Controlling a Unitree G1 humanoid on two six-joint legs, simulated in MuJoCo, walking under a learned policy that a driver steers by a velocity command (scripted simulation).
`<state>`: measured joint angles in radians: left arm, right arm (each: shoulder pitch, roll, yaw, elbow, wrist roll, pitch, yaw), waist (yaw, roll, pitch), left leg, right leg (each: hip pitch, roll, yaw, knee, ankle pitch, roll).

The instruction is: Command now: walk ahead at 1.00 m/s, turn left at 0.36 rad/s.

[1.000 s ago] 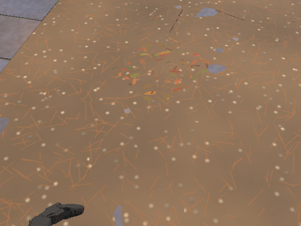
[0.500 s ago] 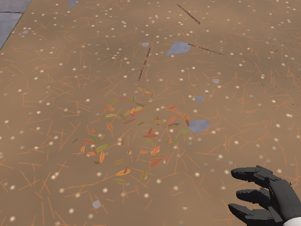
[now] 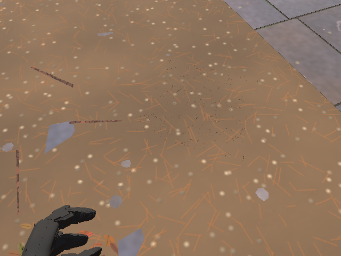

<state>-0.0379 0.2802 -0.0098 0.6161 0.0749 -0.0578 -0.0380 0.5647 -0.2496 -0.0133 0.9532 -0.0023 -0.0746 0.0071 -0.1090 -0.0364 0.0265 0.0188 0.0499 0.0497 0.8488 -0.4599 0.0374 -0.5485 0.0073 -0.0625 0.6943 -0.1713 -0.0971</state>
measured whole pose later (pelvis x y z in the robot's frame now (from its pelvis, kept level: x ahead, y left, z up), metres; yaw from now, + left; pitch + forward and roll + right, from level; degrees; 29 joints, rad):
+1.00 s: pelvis +0.91 +0.26 +0.03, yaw +38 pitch +1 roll -2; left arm 0.42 0.32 0.06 0.84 0.02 -0.07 -0.01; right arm 0.16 -0.32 -0.03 0.72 -0.07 -0.07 0.03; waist 0.05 0.02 0.01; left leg -0.47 -0.04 -0.05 1.22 -0.34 0.07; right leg -0.25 0.09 0.04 0.47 -0.23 -0.05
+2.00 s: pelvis +1.67 +0.59 +0.02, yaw +0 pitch +1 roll -2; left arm 0.21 0.25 0.03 0.76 0.01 -0.05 0.04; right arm 0.13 -0.28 -0.03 0.67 0.01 -0.10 0.03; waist 0.05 0.04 0.06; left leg -0.66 0.04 -0.01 0.60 0.15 -0.01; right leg -0.07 0.15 -0.01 0.41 -0.35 -0.13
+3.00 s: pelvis +1.88 +0.58 +0.03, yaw +37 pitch +1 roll +0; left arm 0.21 0.27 0.05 0.75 -0.03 0.01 0.00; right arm 0.14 -0.25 -0.04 0.61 -0.01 0.04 -0.04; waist 0.06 -0.02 0.05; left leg -0.23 -0.01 -0.04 0.48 -0.27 -0.01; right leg -0.33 0.00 0.05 0.56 -0.26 0.00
